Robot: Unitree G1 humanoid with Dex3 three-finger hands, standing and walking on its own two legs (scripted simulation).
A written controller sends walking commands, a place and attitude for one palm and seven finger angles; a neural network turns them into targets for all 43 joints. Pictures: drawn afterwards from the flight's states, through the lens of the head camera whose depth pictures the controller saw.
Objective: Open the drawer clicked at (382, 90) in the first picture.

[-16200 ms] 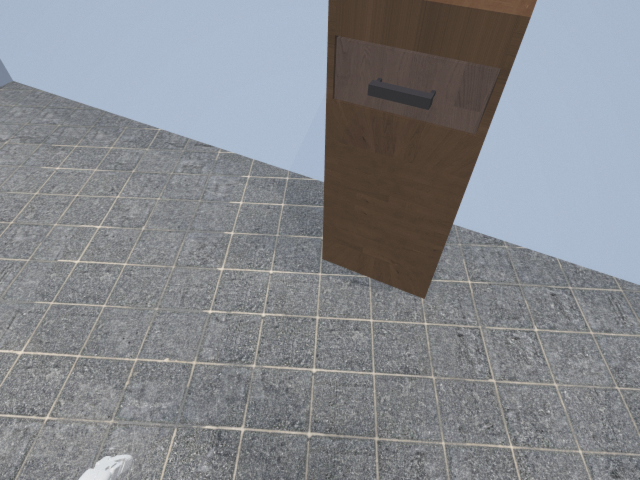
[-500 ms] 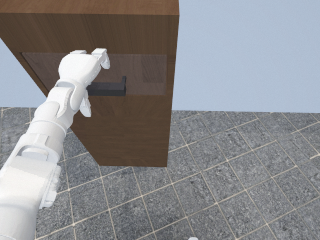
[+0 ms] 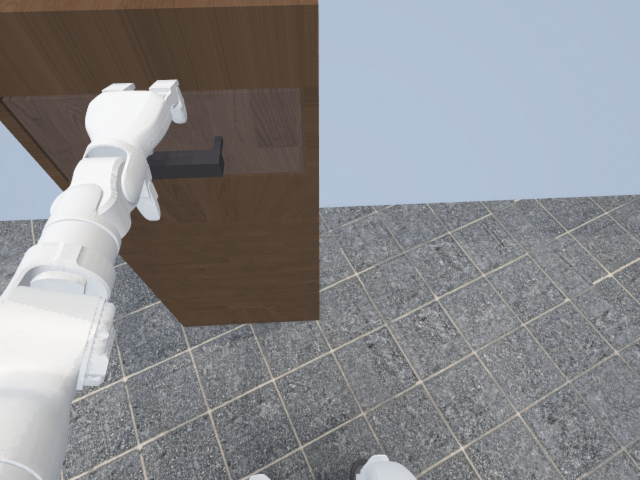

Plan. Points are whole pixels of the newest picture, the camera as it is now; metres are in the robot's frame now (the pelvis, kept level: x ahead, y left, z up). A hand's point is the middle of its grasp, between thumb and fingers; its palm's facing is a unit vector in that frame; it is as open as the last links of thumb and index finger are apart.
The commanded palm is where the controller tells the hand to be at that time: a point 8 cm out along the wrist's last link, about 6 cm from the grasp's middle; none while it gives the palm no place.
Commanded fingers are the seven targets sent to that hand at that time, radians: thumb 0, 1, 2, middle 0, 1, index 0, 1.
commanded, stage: lower the fingers behind the handle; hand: left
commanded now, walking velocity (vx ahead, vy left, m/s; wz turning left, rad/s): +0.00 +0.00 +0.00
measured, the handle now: (169, 154) +0.56 +0.19 +0.05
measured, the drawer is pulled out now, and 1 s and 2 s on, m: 0.00 0.00 0.00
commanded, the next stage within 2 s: lift the fingers back up to retry in 1.16 s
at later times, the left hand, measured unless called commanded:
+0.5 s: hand (151, 152) +0.51 +0.19 +0.10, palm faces +0.01 +0.01 -1.00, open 13.7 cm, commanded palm +0.51 +0.21 +0.10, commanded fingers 0.00 -0.50 0.30 -0.30 -1.20 -0.30 -1.20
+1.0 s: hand (151, 152) +0.51 +0.19 +0.09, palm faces +0.03 +0.01 -1.00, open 13.7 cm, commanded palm +0.51 +0.22 +0.08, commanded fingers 0.00 -0.50 0.30 -0.30 -1.20 -0.30 -1.20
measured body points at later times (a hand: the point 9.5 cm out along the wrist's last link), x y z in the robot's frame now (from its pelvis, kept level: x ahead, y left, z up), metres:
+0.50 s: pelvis -0.02 -0.01 -0.01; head +0.08 -0.02 +0.43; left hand +0.51 +0.18 +0.15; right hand -0.01 -0.29 -0.14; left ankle +0.00 +0.10 -0.72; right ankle +0.04 -0.12 -0.72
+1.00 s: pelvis -0.04 +0.00 -0.03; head +0.07 -0.01 +0.41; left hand +0.51 +0.19 +0.15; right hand -0.03 -0.29 -0.14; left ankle +0.00 +0.09 -0.72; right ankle +0.04 -0.12 -0.72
